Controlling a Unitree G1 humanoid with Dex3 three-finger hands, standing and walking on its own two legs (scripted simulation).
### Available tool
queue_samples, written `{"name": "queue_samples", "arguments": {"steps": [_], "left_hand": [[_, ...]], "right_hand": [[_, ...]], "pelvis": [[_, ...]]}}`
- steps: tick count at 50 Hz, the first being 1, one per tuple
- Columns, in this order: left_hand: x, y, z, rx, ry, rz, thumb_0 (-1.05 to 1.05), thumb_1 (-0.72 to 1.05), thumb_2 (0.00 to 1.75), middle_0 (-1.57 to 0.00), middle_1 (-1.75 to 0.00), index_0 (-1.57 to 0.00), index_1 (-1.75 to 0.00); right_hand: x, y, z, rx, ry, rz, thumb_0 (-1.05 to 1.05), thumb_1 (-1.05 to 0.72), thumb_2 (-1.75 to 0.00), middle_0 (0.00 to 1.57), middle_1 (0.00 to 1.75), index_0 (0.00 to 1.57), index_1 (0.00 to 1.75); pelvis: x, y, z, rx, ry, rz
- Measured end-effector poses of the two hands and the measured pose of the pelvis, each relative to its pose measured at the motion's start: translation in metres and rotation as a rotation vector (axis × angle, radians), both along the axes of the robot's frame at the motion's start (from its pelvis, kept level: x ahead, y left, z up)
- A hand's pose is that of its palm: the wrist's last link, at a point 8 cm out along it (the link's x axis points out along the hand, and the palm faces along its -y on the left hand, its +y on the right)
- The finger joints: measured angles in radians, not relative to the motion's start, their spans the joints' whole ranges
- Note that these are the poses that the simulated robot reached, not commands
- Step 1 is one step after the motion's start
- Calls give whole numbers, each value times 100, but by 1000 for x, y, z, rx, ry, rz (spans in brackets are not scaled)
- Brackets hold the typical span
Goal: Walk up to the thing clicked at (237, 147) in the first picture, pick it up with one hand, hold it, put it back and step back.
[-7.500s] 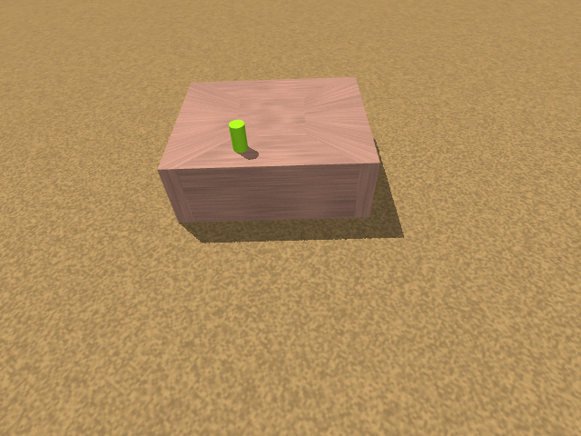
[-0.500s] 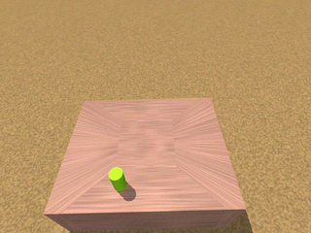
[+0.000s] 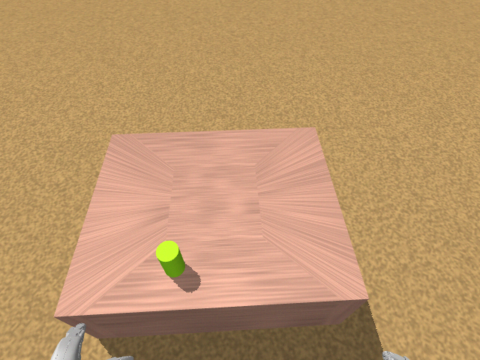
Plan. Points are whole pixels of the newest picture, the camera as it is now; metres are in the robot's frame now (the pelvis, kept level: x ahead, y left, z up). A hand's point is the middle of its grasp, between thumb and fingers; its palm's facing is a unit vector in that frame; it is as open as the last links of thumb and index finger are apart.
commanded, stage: go down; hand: left
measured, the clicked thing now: (171, 259) +0.47 +0.22 -0.38
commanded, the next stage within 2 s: none
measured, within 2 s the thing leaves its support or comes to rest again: neither
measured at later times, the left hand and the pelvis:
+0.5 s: hand out of the picture +0.17 +0.28 -0.14, palm faces +0.07 -0.94 -0.34, open 17.0 cm; pelvis +0.02 +0.00 -0.03, yaw +1 degrees
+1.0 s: hand out of the picture +0.15 +0.29 -0.13, palm faces +0.09 -0.94 -0.33, open 17.4 cm; pelvis +0.01 +0.01 -0.05, yaw +1 degrees
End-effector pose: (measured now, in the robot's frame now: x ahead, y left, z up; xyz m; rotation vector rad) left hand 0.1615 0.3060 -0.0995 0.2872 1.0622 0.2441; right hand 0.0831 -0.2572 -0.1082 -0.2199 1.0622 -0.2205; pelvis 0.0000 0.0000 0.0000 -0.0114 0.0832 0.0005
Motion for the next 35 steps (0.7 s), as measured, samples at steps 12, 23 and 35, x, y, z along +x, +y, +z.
{"name": "queue_samples", "arguments": {"steps": [12,23,35], "left_hand": [[-14,6,-7,-28,83,39,0,-25,12,-7,-6,-6,-6],[-2,15,-3,-12,27,23,0,-43,7,-8,-7,-7,-7],[-6,18,-3,-28,27,23,0,-51,5,-9,-6,-8,-6]], "right_hand": [[47,6,4,-26,-153,55,1,-91,-90,21,30,20,30],[82,7,3,-70,-251,82,1,-87,-89,21,30,21,30],[85,9,-8,-81,-303,67,1,-87,-89,21,30,21,30]], "pelvis": [[11,6,-12,-6,44,9],[22,4,-26,-20,81,19],[23,4,-42,-29,118,23]]}}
